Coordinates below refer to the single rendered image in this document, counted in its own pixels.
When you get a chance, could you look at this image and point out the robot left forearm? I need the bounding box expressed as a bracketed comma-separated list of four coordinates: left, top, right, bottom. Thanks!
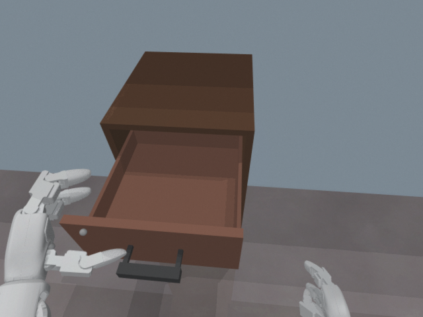
[0, 279, 51, 317]

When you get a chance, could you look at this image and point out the handle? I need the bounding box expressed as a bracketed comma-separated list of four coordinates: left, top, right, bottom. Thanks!
[116, 245, 183, 283]

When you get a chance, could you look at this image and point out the left robot hand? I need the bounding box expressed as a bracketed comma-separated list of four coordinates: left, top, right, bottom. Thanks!
[4, 169, 127, 283]

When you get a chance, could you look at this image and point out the right robot hand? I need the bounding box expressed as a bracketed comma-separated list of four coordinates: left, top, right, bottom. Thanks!
[299, 261, 350, 317]

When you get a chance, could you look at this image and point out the drawer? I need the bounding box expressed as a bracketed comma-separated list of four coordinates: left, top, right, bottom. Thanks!
[59, 130, 243, 269]

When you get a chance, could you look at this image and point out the cabinet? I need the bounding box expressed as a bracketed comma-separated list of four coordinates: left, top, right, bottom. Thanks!
[100, 52, 254, 226]

